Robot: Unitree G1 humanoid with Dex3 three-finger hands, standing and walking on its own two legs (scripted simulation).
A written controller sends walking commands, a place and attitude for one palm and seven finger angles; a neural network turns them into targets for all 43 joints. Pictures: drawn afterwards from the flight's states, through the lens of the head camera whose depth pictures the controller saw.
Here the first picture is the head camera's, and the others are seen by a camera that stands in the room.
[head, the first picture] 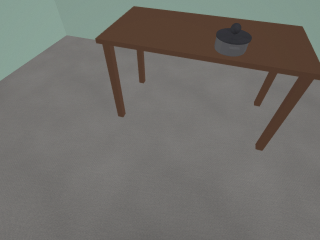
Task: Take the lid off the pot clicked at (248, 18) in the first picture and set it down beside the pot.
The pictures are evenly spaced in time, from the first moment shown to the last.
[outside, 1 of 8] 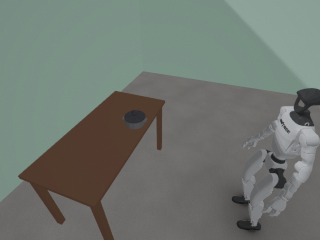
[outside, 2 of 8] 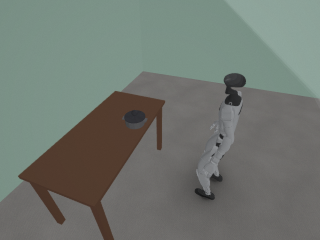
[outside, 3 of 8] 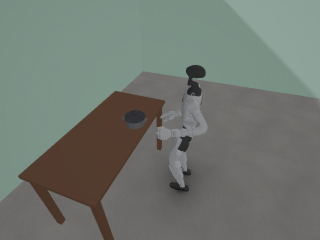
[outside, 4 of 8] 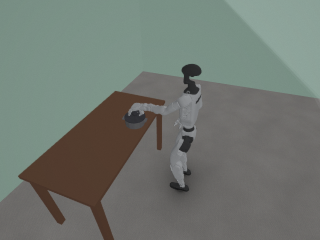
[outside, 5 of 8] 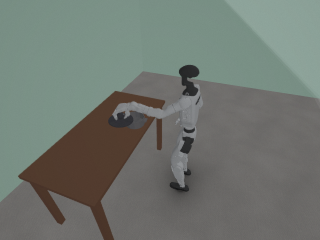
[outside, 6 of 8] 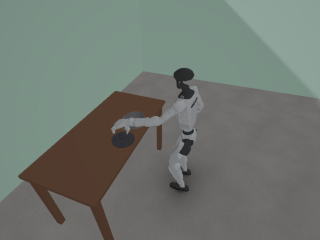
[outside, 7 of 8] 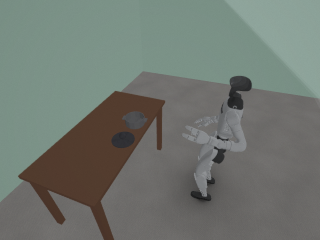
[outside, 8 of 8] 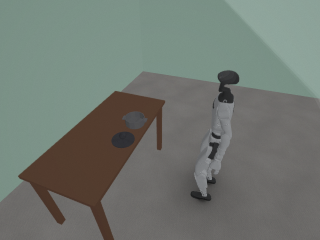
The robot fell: no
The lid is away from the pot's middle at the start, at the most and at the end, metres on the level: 0.00 0.25 0.24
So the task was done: yes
